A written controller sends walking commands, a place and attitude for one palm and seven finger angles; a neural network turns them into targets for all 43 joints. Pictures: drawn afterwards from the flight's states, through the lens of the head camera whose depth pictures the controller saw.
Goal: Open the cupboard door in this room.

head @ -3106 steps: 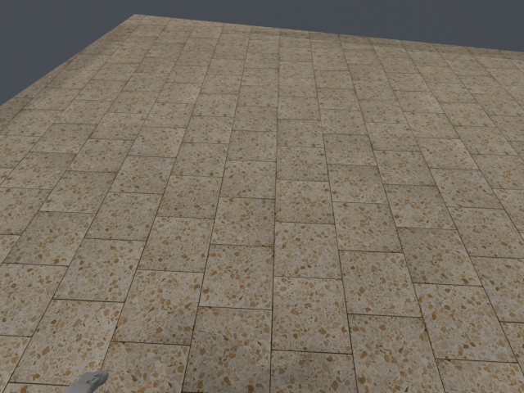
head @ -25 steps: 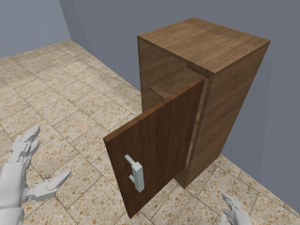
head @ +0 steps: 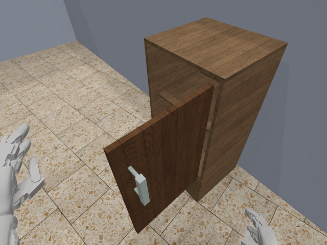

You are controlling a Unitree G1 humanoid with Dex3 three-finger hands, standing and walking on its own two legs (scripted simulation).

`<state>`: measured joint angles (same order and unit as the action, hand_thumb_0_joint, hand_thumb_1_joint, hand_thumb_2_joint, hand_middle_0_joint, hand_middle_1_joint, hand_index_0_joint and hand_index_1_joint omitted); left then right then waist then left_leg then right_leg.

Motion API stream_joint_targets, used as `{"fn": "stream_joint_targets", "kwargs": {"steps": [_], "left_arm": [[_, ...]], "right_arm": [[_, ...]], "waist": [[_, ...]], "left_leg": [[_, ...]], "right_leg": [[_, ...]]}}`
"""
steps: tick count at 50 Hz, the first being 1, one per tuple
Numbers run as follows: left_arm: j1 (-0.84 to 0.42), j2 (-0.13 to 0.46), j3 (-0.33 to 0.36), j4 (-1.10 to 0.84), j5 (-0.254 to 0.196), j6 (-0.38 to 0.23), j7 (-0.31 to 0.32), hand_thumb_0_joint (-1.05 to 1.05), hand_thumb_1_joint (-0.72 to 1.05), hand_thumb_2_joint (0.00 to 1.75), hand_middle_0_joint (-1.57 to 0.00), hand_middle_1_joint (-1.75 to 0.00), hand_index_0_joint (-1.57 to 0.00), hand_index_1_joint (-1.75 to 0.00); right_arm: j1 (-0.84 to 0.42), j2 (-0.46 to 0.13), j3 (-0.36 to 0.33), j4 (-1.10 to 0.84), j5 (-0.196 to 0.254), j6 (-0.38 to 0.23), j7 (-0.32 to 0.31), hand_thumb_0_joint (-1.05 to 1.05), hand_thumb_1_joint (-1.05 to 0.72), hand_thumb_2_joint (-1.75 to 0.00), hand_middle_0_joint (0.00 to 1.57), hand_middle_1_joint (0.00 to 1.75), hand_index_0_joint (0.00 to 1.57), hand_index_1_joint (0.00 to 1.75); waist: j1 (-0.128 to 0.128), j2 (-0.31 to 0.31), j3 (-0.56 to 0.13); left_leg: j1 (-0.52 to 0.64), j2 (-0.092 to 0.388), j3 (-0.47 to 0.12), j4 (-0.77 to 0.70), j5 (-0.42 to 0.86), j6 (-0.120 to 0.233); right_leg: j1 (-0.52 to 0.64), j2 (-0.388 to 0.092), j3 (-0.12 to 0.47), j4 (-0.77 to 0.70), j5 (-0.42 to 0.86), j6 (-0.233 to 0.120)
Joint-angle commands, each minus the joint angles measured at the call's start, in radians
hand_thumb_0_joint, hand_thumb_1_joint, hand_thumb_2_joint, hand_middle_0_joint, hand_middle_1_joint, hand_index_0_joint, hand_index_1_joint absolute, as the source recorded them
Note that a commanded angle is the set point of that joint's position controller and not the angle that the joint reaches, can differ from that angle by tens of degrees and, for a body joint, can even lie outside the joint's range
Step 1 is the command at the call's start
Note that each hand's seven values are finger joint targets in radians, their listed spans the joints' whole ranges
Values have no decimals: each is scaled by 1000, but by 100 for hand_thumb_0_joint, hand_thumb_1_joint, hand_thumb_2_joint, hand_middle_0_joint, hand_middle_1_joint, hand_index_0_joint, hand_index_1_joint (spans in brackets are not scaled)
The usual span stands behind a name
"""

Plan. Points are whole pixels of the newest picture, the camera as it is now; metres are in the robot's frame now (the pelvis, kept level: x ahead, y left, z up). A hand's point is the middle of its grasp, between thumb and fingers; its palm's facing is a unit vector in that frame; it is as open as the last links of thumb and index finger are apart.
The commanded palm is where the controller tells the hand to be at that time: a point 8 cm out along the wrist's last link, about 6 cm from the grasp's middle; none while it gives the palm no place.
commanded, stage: draw the hand back to the body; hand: left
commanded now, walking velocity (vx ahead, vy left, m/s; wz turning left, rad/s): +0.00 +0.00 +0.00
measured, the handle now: (138, 185) +0.29 +0.12 -0.05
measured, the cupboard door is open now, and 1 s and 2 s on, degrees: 93 93 93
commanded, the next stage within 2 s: step back with the hand held close in 0.10 s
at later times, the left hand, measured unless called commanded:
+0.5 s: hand (40, 173) +0.19 +0.27 +0.15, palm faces +0.35 -0.80 -0.49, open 7.4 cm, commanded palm +0.13 +0.31 +0.17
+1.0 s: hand (2, 209) +0.12 +0.29 +0.16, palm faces +0.50 -0.76 -0.40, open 7.5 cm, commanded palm +0.06 +0.32 +0.17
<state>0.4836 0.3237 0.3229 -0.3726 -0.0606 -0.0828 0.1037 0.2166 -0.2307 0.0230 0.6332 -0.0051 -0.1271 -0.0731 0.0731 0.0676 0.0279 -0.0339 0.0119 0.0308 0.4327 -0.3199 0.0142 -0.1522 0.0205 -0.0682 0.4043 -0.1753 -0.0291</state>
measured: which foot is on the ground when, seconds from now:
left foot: down 0.00-1.00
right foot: down 0.00-1.00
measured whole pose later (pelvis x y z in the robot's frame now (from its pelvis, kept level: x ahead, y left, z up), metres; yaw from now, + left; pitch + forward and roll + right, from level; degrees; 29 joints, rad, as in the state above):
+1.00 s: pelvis -0.09 +0.02 -0.02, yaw +0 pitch -2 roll +0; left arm 0.46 0.35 0.43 -0.48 0.01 -0.21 0.18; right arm 0.26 -0.21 0.01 0.57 -0.01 -0.06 -0.09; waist 0.00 -0.03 0.02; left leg -0.36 -0.03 0.07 0.70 -0.34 0.07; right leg -0.45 -0.02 0.00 0.61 -0.13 0.01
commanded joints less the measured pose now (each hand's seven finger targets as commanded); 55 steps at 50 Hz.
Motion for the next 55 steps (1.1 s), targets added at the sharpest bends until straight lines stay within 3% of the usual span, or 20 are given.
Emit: {"fn": "stream_joint_targets", "kwargs": {"steps": [1,2,5,10,11,12,13,16,19,23,24,26,32,36,40,42,45,48,53,55], "left_arm": [[-118,235,152,-274,6,-82,32,0,90,90,-20,-30,-20,-30],[-112,230,149,-266,6,-81,33,0,90,90,-20,-30,-20,-30],[-113,206,130,-219,3,-73,28,0,90,90,-20,-30,-20,-30],[-102,189,120,-172,0,-74,19,0,90,90,-20,-30,-20,-30],[-210,211,120,-219,4,-80,21,0,90,90,-20,-30,-20,-30],[-260,312,246,-218,18,-123,33,0,90,90,-20,-30,-20,-30],[-146,237,194,-134,22,-125,24,0,90,90,-20,-30,-20,-30],[-85,217,164,-169,29,-140,21,0,90,90,-20,-30,-20,-30],[-30,238,186,-256,27,-158,31,0,90,90,-20,-30,-20,-30],[39,277,241,-317,27,-153,45,0,90,90,-20,-30,-20,-30],[48,299,265,-319,26,-151,49,0,90,90,-20,-30,-20,-30],[66,282,259,-328,24,-149,49,0,90,90,-20,-30,-20,-30],[64,233,233,-282,36,-146,59,0,90,90,-20,-30,-20,-30],[-10,207,214,-278,73,-142,81,0,90,90,-20,-30,-20,-30],[-82,209,202,-315,92,-153,94,0,90,90,-20,-30,-20,-30],[-104,223,213,-322,90,-163,96,0,90,90,-20,-30,-20,-30],[-134,248,226,-331,82,-182,95,0,90,90,-20,-30,-20,-30],[-112,252,230,-334,67,-203,90,0,90,90,-20,-30,-20,-30],[-40,251,268,-342,74,-230,85,0,90,90,-20,-30,-20,-30],[-36,258,277,-349,76,-238,79,0,90,90,-20,-30,-20,-30]], "right_arm": [[-140,-96,-36,-163,3,-76,-14,0,-90,-90,20,30,20,30],[-141,-95,-36,-158,2,-80,-15,0,-90,-90,20,30,20,30],[-141,-95,-36,-153,5,-78,-15,0,-90,-90,20,30,20,30],[-142,-98,-40,-148,7,-70,-9,0,-90,-90,20,30,20,30],[-155,-101,-39,-145,8,-71,-9,0,-90,-90,20,30,20,30],[-110,-115,-40,-183,17,-52,-15,0,-90,-90,20,30,20,30],[-105,-106,-47,-164,9,-35,-13,0,-90,-90,20,30,20,30],[-120,-116,-48,-173,2,-11,-1,0,-90,-90,20,30,20,30],[-129,-129,-53,-194,0,0,-7,0,-90,-90,20,30,20,30],[-127,-124,-68,-233,3,27,-11,0,-90,-90,20,30,20,30],[-133,-126,-71,-235,3,34,-14,0,-90,-90,20,30,20,30],[-125,-124,-75,-250,7,45,-14,0,-90,-90,20,30,20,30],[-110,-134,-85,-255,-3,52,-26,0,-90,-90,20,30,20,30],[-98,-142,-93,-249,-28,49,-42,0,-90,-90,20,30,20,30],[-71,-136,-92,-244,-29,43,-51,0,-90,-90,20,30,20,30],[-61,-131,-88,-245,-24,34,-50,0,-90,-90,20,30,20,30],[-62,-129,-81,-237,-10,17,-46,0,-90,-90,20,30,20,30],[-71,-126,-72,-232,1,3,-35,0,-90,-90,20,30,20,30],[-82,-137,-77,-237,8,-13,-23,0,-90,-90,20,30,20,30],[-90,-132,-79,-242,8,-19,-20,0,-90,-90,20,30,20,30]], "waist": [[-1,32,-90],[0,44,-86],[-7,-12,-28],[-4,-35,-18],[-10,-4,-37],[-60,-80,37],[-65,-145,5],[-67,-79,-63],[-60,17,-165],[-54,-19,-247],[-52,-8,-258],[-57,-2,-244],[-65,20,-124],[-77,35,-58],[-99,-40,-35],[-99,-101,-28],[-96,-107,-32],[-91,-62,-54],[-75,65,-92],[-74,36,-80]], "left_leg": [[-127,8,-22,-76,224,9],[-123,8,-20,-79,227,7],[-132,12,-23,-83,217,10],[-134,17,-22,-94,205,11],[-121,13,-19,-90,200,15],[-174,23,-28,-42,98,24],[-150,14,-31,5,71,29],[-144,13,-27,5,106,24],[-163,37,-51,-61,229,17],[-214,60,-63,-39,431,2],[-234,57,-67,-31,448,-3],[-268,65,-72,-24,467,-11],[-446,116,-115,-100,253,17],[-630,149,-151,-129,-74,67],[-674,100,-147,-55,-342,84],[-645,76,-137,-2,-379,84],[-597,61,-135,38,-368,81],[-581,74,-152,0,-331,83],[-816,162,-207,-122,-412,122],[-863,163,-204,-105,-399,122]], "right_leg": [[154,-41,82,-66,96,-2],[151,-40,82,-67,97,-2],[123,-37,82,-83,75,0],[123,-37,77,-85,51,3],[120,-39,86,-90,51,4],[-11,-82,216,-157,56,3],[-41,-115,239,-185,13,-1],[-36,-140,229,-168,44,-12],[70,-108,153,-47,231,-4],[152,-81,121,83,465,7],[167,-87,126,102,503,4],[159,-84,128,136,515,4],[123,-47,111,209,291,25],[130,-35,123,274,103,24],[60,-78,208,217,38,2],[-7,-101,254,148,-60,-6],[-82,-126,292,74,-194,-13],[-77,-112,258,108,-162,-2],[174,-37,171,343,42,33],[204,-29,179,368,111,34]]}}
